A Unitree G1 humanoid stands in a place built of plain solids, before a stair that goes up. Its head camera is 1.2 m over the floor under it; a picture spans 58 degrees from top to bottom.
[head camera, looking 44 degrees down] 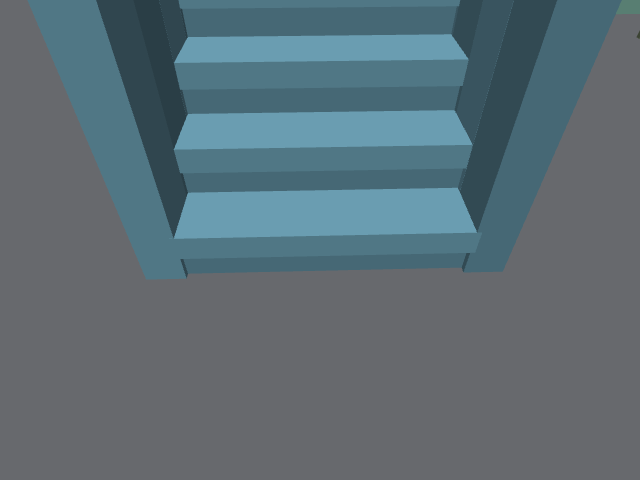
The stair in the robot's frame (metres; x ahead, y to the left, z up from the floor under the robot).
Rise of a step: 0.20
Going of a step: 0.22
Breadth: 1.05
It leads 2 degrees to the left of straight ahead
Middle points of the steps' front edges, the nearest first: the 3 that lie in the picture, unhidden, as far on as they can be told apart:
1.05 -0.02 0.20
1.28 -0.02 0.41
1.50 -0.01 0.61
